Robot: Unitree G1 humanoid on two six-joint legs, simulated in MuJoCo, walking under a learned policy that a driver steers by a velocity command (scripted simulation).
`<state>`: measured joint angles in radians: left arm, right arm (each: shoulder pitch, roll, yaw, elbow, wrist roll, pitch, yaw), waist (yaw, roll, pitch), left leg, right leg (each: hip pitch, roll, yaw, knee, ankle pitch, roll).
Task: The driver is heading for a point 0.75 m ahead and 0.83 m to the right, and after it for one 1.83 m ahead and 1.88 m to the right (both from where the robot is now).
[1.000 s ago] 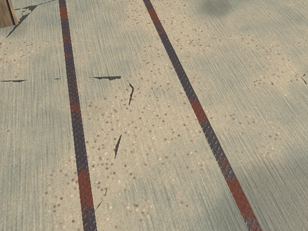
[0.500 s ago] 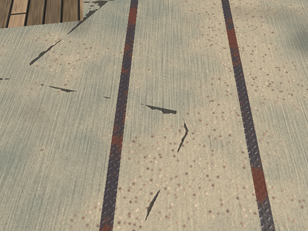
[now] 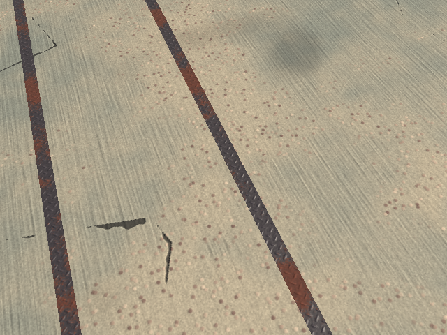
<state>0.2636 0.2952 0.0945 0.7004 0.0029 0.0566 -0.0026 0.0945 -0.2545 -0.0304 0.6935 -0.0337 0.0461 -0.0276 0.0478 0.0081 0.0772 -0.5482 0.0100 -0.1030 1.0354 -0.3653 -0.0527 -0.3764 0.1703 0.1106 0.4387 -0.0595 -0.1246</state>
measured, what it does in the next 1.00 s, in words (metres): steps on the spot, turning right: left foot, then right foot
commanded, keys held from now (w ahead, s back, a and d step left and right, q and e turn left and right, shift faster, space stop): e+shift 1.00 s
